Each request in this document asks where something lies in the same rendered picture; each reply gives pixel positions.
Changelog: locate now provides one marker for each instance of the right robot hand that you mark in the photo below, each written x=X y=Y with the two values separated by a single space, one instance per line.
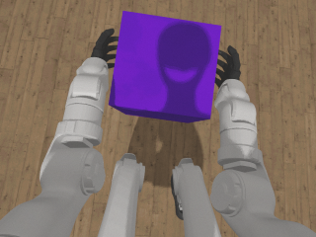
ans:
x=231 y=68

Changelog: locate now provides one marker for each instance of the left robot hand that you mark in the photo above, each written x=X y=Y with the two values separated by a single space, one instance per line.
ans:
x=102 y=48

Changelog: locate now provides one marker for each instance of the robot left upper arm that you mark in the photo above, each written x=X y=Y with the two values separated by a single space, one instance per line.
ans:
x=68 y=177

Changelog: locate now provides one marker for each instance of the robot right foot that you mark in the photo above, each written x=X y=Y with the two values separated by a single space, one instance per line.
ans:
x=179 y=212

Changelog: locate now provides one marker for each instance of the robot right upper arm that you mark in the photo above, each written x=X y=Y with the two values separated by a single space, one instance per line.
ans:
x=247 y=203

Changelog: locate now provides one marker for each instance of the robot right thigh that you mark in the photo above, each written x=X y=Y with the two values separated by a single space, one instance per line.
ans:
x=198 y=215

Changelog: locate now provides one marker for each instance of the robot right forearm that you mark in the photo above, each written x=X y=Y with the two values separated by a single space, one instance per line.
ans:
x=238 y=131

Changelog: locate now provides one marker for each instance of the carton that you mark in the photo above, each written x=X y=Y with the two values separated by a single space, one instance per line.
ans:
x=165 y=68

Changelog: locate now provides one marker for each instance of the robot left forearm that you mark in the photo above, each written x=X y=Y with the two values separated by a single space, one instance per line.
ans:
x=84 y=108

